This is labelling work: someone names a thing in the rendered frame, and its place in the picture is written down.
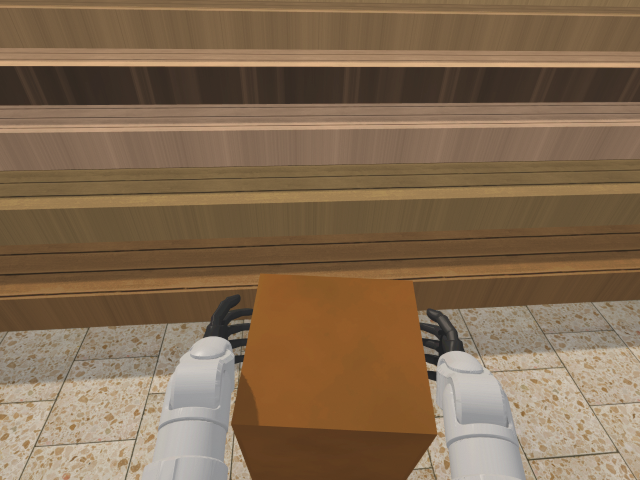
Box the left robot hand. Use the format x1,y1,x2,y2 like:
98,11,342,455
203,294,253,364

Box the carton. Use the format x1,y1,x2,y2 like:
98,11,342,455
231,274,438,480

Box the robot right forearm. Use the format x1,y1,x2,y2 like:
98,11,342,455
436,351,526,480

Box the right robot hand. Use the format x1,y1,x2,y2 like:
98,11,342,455
419,308,465,381

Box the robot left forearm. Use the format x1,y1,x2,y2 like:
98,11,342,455
141,336,235,480

